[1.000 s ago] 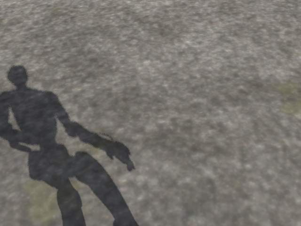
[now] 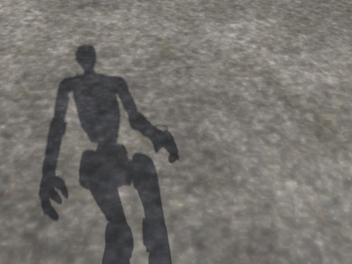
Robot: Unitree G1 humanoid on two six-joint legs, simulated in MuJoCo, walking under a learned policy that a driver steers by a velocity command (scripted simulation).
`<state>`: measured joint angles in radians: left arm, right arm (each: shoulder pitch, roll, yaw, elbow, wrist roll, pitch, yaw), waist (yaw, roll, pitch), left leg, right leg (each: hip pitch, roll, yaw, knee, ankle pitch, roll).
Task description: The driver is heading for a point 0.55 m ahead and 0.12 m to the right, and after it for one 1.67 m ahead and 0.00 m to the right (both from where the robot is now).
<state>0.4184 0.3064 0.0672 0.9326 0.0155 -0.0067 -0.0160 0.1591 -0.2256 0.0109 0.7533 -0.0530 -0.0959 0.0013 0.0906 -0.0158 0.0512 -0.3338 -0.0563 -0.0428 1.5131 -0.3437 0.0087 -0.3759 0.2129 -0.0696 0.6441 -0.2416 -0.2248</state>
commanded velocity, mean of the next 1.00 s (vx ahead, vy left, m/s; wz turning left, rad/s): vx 1.00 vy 0.00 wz -0.22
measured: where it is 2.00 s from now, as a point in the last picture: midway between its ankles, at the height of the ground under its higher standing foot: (216, 59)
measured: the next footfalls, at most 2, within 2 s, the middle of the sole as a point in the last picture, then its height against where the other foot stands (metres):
left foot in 0.30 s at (141, 253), level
right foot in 0.72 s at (240, 203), level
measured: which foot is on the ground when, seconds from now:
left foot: up 0.00-0.28, down 0.30-0.72, up 0.74-1.00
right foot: down 0.00-0.28, up 0.30-0.70, down 0.72-1.00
